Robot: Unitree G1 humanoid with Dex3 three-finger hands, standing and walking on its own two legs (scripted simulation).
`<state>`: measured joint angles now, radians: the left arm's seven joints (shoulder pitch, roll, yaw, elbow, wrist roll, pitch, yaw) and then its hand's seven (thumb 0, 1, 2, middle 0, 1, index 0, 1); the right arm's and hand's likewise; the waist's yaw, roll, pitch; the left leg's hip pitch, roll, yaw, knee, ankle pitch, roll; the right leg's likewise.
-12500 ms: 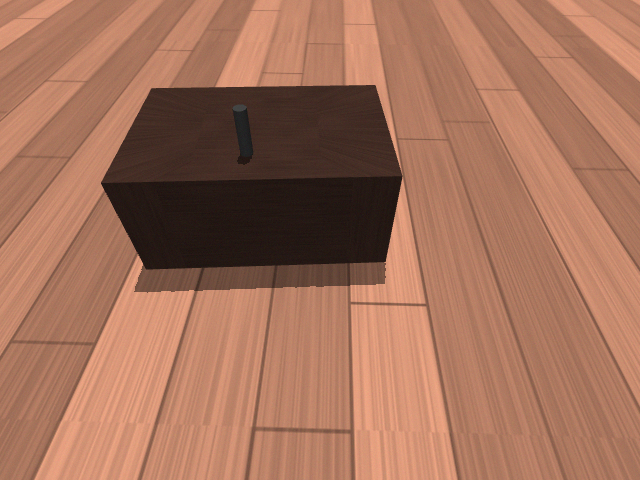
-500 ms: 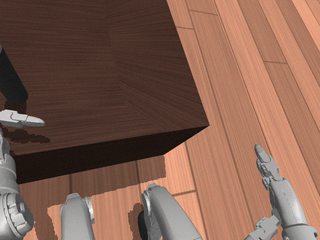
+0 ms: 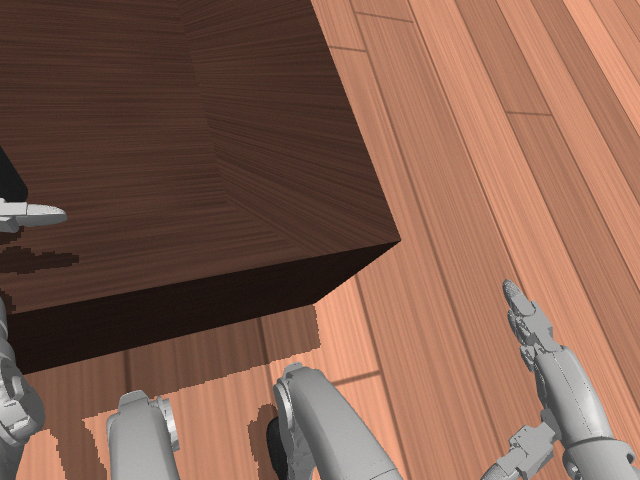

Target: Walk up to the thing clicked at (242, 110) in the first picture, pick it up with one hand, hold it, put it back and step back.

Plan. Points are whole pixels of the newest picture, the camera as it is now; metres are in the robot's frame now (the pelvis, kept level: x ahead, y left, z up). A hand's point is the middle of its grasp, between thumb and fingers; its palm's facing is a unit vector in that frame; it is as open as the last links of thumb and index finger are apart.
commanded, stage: close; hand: left
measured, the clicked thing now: out of the picture +0.54 +0.25 -0.03
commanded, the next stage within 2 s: settle in 0.40 s
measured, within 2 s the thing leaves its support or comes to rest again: leaves its support in 0.84 s
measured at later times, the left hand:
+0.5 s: hand out of the picture +0.54 +0.24 -0.05, palm faces +0.25 -0.97 -0.02, open 6.3 cm
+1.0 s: hand out of the picture +0.53 +0.24 -0.01, palm faces +0.27 -0.96 -0.03, open 5.7 cm
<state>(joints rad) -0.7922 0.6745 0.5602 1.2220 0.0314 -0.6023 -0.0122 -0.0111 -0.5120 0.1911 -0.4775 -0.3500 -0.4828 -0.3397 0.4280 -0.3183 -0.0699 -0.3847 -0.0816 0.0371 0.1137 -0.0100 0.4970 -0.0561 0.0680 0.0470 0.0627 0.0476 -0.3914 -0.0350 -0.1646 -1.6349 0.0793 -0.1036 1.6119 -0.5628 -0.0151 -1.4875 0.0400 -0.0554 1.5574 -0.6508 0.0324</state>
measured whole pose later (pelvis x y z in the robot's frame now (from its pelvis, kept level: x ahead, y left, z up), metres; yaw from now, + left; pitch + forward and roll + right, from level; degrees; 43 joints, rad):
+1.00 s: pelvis +0.01 +0.01 +0.02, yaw +0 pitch +31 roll -8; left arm -0.80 0.64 0.52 1.19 0.06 -0.54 0.02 0.00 0.03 1.21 -0.97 -1.10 -1.06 -1.08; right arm 0.43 -0.31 -0.06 -0.35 -0.09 0.05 0.11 -0.01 0.51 -0.07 0.07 0.05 0.06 0.05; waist -0.39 -0.03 -0.17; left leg -1.54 0.08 -0.10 1.54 -0.55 -0.01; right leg -1.39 0.04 -0.05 1.46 -0.63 0.04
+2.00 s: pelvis +0.01 +0.01 +0.06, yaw +1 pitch +28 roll -6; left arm -0.78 0.57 0.48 1.18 0.01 -0.53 0.01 0.00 0.04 1.20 -0.96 -1.11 -1.04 -1.10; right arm 0.39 -0.29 -0.05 -0.21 -0.08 0.06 0.07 -0.01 0.51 -0.06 0.07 0.05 0.06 0.05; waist -0.33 -0.03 -0.15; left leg -1.35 0.08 -0.07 1.37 -0.51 -0.01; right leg -1.21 0.03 -0.03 1.30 -0.58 0.04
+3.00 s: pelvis +0.03 +0.00 +0.14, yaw +4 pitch +13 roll -1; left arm -0.23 0.21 0.23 0.55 -0.12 -0.38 0.03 0.00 0.05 1.18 -0.95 -1.11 -1.03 -1.10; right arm 0.45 -0.23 -0.08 -0.03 -0.02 0.10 -0.01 -0.01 0.54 -0.06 0.06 0.05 0.06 0.05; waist -0.08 -0.02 -0.11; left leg -0.83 0.05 0.00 1.01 -0.41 -0.01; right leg -0.73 -0.01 0.02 1.01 -0.49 0.03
